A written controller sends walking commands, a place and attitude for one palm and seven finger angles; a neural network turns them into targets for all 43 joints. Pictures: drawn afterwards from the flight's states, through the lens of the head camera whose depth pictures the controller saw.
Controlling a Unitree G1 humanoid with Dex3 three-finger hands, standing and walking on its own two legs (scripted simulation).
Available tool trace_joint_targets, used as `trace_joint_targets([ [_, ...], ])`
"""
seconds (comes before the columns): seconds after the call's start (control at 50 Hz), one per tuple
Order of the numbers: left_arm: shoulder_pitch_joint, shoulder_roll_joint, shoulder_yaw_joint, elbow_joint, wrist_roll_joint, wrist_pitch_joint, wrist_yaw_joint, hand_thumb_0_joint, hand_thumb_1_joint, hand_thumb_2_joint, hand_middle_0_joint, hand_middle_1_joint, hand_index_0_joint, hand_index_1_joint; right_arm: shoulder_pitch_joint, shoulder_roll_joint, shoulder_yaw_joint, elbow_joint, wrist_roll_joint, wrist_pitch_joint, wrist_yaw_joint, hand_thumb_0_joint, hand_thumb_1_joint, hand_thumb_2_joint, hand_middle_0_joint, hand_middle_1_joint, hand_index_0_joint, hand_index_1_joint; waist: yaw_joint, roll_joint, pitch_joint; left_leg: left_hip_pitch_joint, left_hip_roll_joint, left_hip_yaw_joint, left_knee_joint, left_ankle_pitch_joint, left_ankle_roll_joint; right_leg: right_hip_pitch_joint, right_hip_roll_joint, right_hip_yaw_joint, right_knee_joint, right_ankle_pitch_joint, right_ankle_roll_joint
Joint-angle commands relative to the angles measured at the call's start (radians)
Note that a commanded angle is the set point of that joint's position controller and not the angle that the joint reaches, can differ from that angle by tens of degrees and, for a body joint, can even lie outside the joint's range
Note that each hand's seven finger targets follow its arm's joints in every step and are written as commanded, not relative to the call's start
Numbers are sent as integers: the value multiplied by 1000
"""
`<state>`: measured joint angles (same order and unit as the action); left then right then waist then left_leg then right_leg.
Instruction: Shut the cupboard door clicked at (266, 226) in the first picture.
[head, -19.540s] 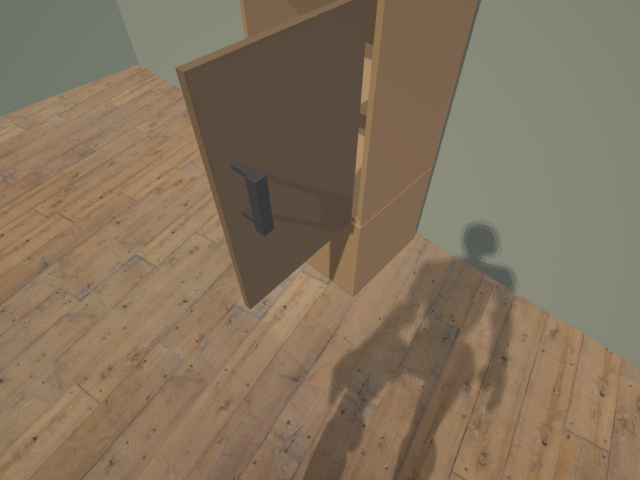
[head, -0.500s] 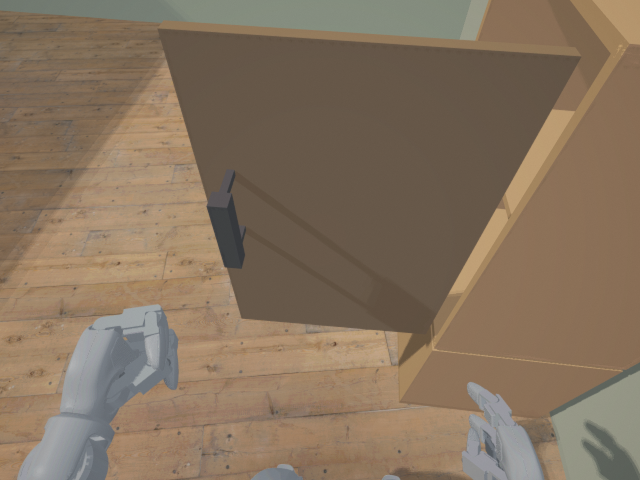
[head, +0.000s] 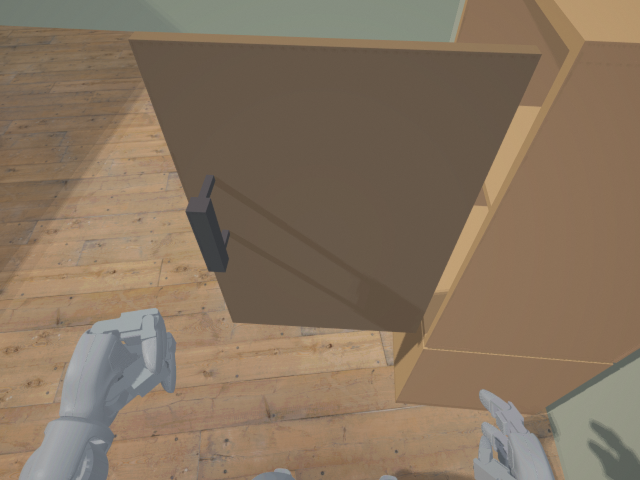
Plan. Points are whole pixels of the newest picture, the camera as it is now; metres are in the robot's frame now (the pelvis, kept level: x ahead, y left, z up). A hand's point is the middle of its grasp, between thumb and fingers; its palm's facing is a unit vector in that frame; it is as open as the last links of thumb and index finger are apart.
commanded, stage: bring the fist close to the handle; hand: left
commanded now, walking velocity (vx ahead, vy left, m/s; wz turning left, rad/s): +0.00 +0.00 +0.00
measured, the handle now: (213, 224) +0.42 +0.18 +0.07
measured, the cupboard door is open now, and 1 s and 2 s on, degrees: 91 91 89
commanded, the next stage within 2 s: push the door shut along its arc in 1.42 s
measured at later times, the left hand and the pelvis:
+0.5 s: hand (184, 332) +0.26 +0.17 +0.08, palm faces +0.00 -1.00 -0.04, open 3.1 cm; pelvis +0.01 -0.01 +0.00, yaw +0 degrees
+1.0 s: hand (216, 293) +0.31 +0.15 +0.07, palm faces -0.02 -1.00 -0.02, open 3.1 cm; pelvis +0.00 +0.00 +0.01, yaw -1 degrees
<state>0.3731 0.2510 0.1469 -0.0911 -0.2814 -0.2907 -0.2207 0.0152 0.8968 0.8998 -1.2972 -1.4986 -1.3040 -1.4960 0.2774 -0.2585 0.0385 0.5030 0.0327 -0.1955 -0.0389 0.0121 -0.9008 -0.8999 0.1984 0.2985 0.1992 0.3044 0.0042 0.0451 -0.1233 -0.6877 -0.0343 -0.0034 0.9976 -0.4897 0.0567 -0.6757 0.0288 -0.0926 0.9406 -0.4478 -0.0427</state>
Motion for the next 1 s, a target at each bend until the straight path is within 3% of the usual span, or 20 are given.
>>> trace_joint_targets([
  [0.0,-69,127,76,-207,-22,-65,0,0,900,900,-1300,-1500,-1300,-1500,-55,-118,-56,-164,6,-59,-15,0,-900,-900,200,300,200,300,-2,-3,-148,55,21,-51,-169,231,-36,142,-15,68,-131,191,10],
  [0.04,-127,147,87,-194,-19,-68,3,0,900,900,-1300,-1500,-1300,-1500,-55,-124,-55,-153,4,-56,-19,0,-900,-900,200,300,200,300,-13,-37,-135,36,22,-52,-160,216,-32,136,-14,77,-136,169,12],
  [0.18,-216,128,61,-157,-16,-65,-8,0,900,900,-1300,-1500,-1300,-1500,-60,-119,-52,-141,8,-60,-21,0,-900,-900,200,300,200,300,-17,-14,-162,41,19,-43,-151,224,-28,156,-24,98,-145,182,15],
  [0.2,-191,131,74,-140,-19,-59,-7,0,900,900,-1300,-1500,-1300,-1500,-55,-119,-54,-142,8,-60,-20,0,-900,-900,200,300,200,300,-7,-23,-175,39,18,-41,-150,227,-28,170,-25,102,-147,189,17],
  [0.38,-231,152,111,-102,-17,-48,9,0,900,900,-1300,-1500,-1300,-1500,-58,-115,-55,-139,7,-38,-14,0,-900,-900,200,300,200,300,3,-32,-196,39,16,-27,-157,272,-29,220,-33,117,-150,268,23],
  [0.44,-238,124,74,-109,-13,-59,10,0,900,900,-1300,-1500,-1300,-1500,-60,-116,-55,-139,7,-36,-9,0,-900,-900,200,300,200,300,0,-9,-188,56,18,-29,-162,292,-29,212,-29,105,-140,291,18],
  [0.5,-285,78,16,-98,0,-60,17,0,900,900,-1300,-1500,-1300,-1500,-53,-116,-57,-131,7,-38,-8,0,-900,-900,200,300,200,300,-19,-4,-167,78,21,-36,-165,283,-29,161,-24,84,-136,274,18],
  [0.54,-311,101,27,-84,10,-59,28,0,900,900,-1300,-1500,-1300,-1500,-50,-125,-60,-125,3,-34,-11,0,-900,-900,200,300,200,300,-21,-46,-175,66,24,-41,-162,273,-27,159,-21,83,-132,256,18],
  [0.58,-350,101,31,-75,15,-57,39,0,900,900,-1300,-1500,-1300,-1500,-54,-120,-61,-121,5,-30,-10,0,-900,-900,200,300,200,300,-23,-44,-184,68,21,-38,-165,258,-27,161,-26,87,-137,243,19],
  [0.6,-345,118,54,-64,19,-56,47,0,900,900,-1300,-1500,-1300,-1500,-57,-121,-62,-121,5,-25,-11,0,-900,-900,200,300,200,300,-11,-37,-194,67,21,-35,-168,258,-28,166,-25,87,-134,239,18],
  [0.68,-439,86,8,-55,38,-53,71,0,900,900,-1300,-1500,-1300,-1500,-64,-115,-57,-114,6,-17,-9,0,-900,-900,200,300,200,300,-22,4,-197,95,26,-42,-177,263,-31,144,-23,75,-127,235,14],
  [0.76,-471,72,-5,-7,50,-43,92,0,900,900,-1300,-1500,-1300,-1500,-58,-116,-58,-105,3,-7,-6,0,-900,-900,200,300,200,300,-22,-35,-227,109,27,-43,-180,290,-30,166,-22,74,-126,268,16],
  [0.82,-498,72,-1,17,56,-37,99,0,900,900,-1300,-1500,-1300,-1500,-56,-114,-57,-102,4,4,0,0,-900,-900,200,300,200,300,-15,-13,-224,121,28,-45,-192,306,-36,167,-20,65,-123,279,11],
  [0.88,-512,67,2,60,59,-29,105,0,900,900,-1300,-1500,-1300,-1500,-56,-114,-57,-104,3,19,3,0,-900,-900,200,300,200,300,-15,-54,-216,105,28,-38,-195,303,-33,183,-22,70,-131,289,14],
  [0.94,-590,86,16,83,63,-39,113,0,900,900,-1300,-1500,-1300,-1500,-58,-117,-58,-92,2,27,3,0,-900,-900,200,300,200,300,-21,-43,-197,100,28,-38,-192,281,-32,169,-22,78,-137,266,12],
  [0.98,-618,44,-28,78,71,-49,113,0,900,900,-1300,-1500,-1300,-1500,-62,-112,-56,-96,4,28,6,0,-900,-900,200,300,200,300,-24,-14,-223,127,31,-42,-198,298,-37,161,-23,69,-126,273,10],
])
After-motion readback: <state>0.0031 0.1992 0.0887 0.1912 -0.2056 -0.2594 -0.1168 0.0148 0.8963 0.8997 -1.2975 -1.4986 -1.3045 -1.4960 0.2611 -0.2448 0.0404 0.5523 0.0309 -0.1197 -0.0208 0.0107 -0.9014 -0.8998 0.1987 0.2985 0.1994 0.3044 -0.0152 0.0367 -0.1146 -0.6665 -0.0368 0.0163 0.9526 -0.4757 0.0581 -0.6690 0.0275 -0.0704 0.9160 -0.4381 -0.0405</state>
